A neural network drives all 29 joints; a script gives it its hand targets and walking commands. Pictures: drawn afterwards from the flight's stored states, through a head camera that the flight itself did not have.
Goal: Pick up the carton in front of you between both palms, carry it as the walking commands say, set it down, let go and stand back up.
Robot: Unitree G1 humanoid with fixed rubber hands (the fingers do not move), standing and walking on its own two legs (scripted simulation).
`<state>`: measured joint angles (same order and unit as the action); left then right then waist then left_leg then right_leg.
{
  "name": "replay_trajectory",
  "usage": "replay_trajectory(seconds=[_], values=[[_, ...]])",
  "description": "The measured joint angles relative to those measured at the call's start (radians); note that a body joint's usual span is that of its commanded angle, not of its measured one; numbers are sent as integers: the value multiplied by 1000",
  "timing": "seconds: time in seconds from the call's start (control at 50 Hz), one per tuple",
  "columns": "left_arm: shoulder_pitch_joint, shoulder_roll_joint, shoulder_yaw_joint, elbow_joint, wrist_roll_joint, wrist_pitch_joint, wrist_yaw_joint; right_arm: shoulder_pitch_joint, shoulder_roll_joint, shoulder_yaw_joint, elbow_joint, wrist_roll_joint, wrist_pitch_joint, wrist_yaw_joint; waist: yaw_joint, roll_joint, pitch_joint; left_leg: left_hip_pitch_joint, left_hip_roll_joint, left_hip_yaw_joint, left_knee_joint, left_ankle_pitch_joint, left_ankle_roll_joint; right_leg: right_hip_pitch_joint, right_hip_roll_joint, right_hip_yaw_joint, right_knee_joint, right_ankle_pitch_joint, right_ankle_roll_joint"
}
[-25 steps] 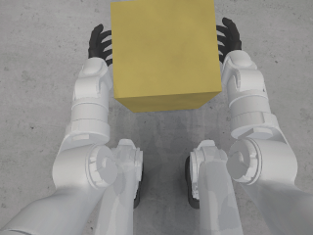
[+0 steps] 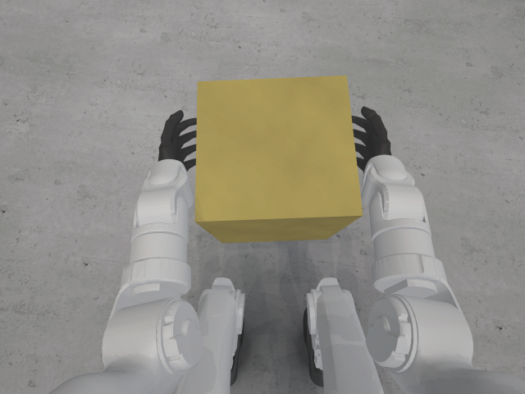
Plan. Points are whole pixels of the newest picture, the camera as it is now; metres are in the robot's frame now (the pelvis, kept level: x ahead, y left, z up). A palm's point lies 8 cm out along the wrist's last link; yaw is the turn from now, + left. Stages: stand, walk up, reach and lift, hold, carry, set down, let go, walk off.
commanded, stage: reach and lift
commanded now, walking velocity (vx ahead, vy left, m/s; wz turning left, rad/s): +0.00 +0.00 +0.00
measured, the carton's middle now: (273, 174) +0.46 +0.00 -0.11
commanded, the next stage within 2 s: hold in 1.88 s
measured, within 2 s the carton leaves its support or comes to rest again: neither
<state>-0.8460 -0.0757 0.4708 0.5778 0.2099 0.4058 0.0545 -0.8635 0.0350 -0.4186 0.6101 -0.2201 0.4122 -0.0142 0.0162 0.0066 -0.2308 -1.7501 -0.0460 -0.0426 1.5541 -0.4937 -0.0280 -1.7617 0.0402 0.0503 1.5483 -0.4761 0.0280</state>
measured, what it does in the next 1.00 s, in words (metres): rises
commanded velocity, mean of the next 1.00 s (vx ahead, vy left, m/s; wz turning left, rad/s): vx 0.00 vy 0.00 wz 0.00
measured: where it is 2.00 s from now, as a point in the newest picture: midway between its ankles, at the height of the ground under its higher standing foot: (273, 359)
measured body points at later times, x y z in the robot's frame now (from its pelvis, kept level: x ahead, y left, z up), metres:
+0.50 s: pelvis +0.05 +0.00 +0.14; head +0.15 -0.01 +0.58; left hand +0.42 +0.15 +0.11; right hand +0.42 -0.15 +0.11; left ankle +0.09 +0.13 -0.52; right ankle +0.09 -0.13 -0.52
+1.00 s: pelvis +0.07 +0.00 +0.21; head +0.04 +0.00 +0.66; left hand +0.38 +0.15 +0.23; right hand +0.38 -0.15 +0.23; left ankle +0.09 +0.13 -0.52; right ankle +0.09 -0.13 -0.52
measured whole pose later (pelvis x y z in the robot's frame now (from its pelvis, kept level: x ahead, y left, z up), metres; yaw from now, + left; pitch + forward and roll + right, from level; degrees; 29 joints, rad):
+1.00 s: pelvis +0.07 +0.00 +0.21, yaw +0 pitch -2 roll +0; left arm -0.31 -0.17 0.31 0.40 0.29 0.59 -0.01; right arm -0.30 0.16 -0.29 0.39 -0.29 0.60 0.02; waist -0.01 0.00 -0.04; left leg -0.21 -0.02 -0.06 0.48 -0.23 -0.01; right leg -0.21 0.01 0.06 0.47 -0.22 0.01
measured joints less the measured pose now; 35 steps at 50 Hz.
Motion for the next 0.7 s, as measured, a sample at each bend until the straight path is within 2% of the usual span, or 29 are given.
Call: replay_trajectory(seconds=[0.42,0.7], values=[[292,-51,-62,-25,17,-28,-29,315,87,42,-64,-18,-26,0,-8,-1,23,615,11,-11,-443,74,9,615,-11,0,-439,68,-14],[486,-79,-125,-108,24,26,-39,512,120,101,-147,-19,25,4,-14,-3,95,1121,22,-13,-809,170,17,1121,-19,6,-803,164,-18]])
